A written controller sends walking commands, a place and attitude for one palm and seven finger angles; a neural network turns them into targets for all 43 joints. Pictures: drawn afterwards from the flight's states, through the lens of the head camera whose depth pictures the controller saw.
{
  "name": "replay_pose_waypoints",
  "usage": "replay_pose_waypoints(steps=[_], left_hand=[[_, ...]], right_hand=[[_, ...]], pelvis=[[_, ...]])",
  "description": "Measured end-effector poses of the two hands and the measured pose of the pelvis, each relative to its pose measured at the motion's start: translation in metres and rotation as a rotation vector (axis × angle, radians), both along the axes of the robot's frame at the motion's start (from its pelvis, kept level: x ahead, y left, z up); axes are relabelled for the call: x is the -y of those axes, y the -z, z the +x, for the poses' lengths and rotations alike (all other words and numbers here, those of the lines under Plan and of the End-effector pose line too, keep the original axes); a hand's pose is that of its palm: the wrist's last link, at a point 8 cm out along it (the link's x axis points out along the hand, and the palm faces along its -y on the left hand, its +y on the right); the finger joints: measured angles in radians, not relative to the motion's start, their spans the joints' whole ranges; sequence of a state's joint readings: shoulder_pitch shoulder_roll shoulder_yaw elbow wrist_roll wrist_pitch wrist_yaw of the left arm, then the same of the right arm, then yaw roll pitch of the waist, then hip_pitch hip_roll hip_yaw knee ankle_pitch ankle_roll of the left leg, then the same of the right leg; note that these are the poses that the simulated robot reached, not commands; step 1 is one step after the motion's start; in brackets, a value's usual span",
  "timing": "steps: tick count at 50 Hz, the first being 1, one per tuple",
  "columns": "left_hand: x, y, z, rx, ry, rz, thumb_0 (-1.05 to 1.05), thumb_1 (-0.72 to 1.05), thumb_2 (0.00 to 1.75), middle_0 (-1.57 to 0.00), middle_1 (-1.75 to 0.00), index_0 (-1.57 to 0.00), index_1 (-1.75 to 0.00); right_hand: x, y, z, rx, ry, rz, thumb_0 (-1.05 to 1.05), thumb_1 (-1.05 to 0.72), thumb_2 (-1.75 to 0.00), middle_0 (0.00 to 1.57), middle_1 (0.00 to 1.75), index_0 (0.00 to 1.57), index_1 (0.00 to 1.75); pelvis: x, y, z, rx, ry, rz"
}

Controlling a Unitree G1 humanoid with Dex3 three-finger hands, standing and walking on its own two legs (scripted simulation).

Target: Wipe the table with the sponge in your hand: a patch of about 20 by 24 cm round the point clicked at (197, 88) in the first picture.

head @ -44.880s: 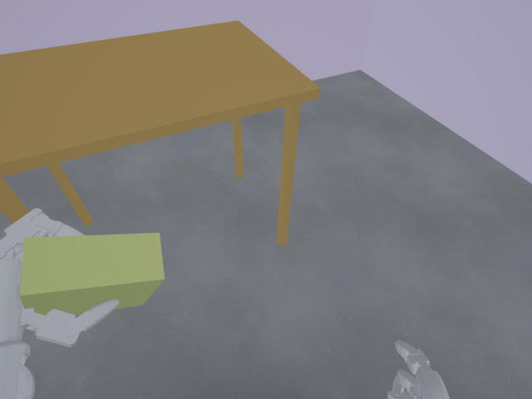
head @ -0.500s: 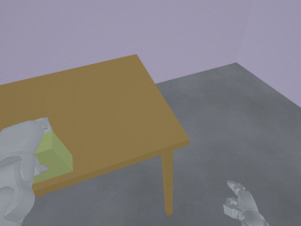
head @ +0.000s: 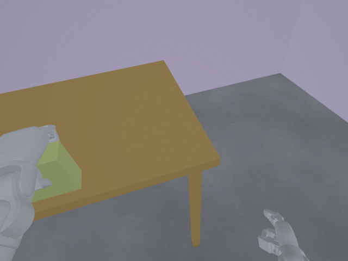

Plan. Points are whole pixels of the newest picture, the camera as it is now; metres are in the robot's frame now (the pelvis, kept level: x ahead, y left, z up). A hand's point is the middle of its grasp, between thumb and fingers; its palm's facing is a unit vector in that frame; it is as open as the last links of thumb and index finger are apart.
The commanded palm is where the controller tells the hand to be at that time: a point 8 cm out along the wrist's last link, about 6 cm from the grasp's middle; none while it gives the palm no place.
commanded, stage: lift the sponge slowly off the table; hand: left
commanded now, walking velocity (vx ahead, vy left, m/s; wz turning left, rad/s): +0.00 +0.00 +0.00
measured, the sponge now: (47, 178) +0.24 +0.35 +0.08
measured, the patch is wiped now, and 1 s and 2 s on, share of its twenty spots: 0.95 0.95 0.95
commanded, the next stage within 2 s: bring the sponge back beside the body in 1.24 s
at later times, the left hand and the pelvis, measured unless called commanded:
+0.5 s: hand (36, 146) +0.25 +0.33 +0.17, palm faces +0.12 -0.01 -0.99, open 9.8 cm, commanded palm +0.22 +0.34 +0.24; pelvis +0.00 +0.01 +0.00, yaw +0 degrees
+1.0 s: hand (32, 132) +0.26 +0.33 +0.21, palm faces +0.16 +0.01 -0.99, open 9.8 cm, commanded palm +0.22 +0.34 +0.28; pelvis -0.01 +0.01 +0.00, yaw +0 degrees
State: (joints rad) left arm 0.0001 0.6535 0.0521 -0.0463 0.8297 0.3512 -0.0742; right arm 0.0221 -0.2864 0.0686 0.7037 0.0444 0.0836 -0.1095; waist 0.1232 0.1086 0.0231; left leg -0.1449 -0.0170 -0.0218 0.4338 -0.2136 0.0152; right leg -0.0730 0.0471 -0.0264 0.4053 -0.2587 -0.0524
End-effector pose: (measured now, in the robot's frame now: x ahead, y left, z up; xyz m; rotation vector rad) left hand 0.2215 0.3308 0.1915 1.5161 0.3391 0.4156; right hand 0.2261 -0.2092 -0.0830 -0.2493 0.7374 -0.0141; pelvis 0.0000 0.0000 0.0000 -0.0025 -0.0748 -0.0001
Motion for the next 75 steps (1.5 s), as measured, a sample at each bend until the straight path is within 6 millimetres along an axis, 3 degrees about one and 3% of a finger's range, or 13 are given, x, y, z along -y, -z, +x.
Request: replay_pose_waypoints(steps=[13, 20, 28, 36, 49, 58, 66, 75], left_hand=[[0.003, -0.016, 0.0, 0.015, 0.017, -0.004, 0.0, -0.51, 1.05, -0.77, -1.37, -0.78, -1.39], [0.001, -0.021, 0.005, 0.028, 0.019, 0.0, 0.0, -0.51, 1.05, -0.77, -1.37, -0.79, -1.39], [0.008, -0.04, 0.007, 0.08, 0.045, 0.013, 0.0, -0.51, 1.05, -0.77, -1.37, -0.79, -1.39], [0.001, -0.045, 0.008, 0.057, -0.007, -0.001, 0.0, -0.51, 1.05, -0.77, -1.37, -0.79, -1.39], [0.013, -0.063, 0.012, 0.1, 0.056, 0.023, 0.0, -0.51, 1.05, -0.77, -1.37, -0.79, -1.39], [0.005, -0.078, 0.01, 0.117, -0.002, 0.02, 0.0, -0.51, 1.05, -0.77, -1.37, -0.79, -1.39], [0.003, -0.067, 0.009, 0.053, -0.02, 0.004, 0.0, -0.51, 1.05, -0.77, -1.37, -0.79, -1.39], [0.021, -0.067, 0.006, 0.085, 0.084, 0.021, 0.0, -0.51, 1.05, -0.77, -1.37, -0.79, -1.39]], right_hand=[[0.002, -0.003, 0.002, 0.018, 0.008, 0.003, 0.01, -0.9, -0.9, 0.2, 0.3, 0.2, 0.29], [-0.006, -0.004, 0.002, 0.015, -0.01, 0.002, 0.01, -0.9, -0.9, 0.2, 0.3, 0.2, 0.29], [-0.018, -0.006, 0.005, 0.028, -0.026, 0.028, 0.01, -0.9, -0.9, 0.2, 0.3, 0.2, 0.29], [-0.026, -0.008, 0.008, 0.034, -0.048, 0.042, 0.01, -0.9, -0.9, 0.2, 0.3, 0.2, 0.29], [-0.027, -0.009, 0.008, 0.038, -0.054, 0.036, 0.01, -0.9, -0.9, 0.2, 0.3, 0.2, 0.29], [-0.026, -0.007, 0.007, 0.036, -0.052, 0.053, 0.01, -0.9, -0.9, 0.2, 0.3, 0.2, 0.29], [-0.021, -0.007, 0.005, 0.037, -0.049, 0.039, 0.01, -0.9, -0.9, 0.2, 0.3, 0.2, 0.29], [-0.019, -0.007, 0.003, 0.046, -0.043, 0.036, 0.01, -0.9, -0.9, 0.2, 0.3, 0.2, 0.29]], pelvis=[[-0.006, 0.0, -0.001, 0.0, 0.004, 0.001], [-0.007, 0.0, -0.004, 0.0, -0.001, 0.0], [-0.011, -0.001, -0.005, -0.002, 0.004, 0.0], [-0.013, -0.001, -0.008, -0.006, 0.0, 0.001], [-0.014, -0.001, -0.01, -0.006, 0.002, 0.0], [-0.012, 0.0, -0.011, -0.014, 0.009, 0.002], [-0.01, 0.001, -0.013, -0.013, -0.002, 0.002], [-0.009, 0.001, -0.014, -0.005, 0.007, 0.002]])
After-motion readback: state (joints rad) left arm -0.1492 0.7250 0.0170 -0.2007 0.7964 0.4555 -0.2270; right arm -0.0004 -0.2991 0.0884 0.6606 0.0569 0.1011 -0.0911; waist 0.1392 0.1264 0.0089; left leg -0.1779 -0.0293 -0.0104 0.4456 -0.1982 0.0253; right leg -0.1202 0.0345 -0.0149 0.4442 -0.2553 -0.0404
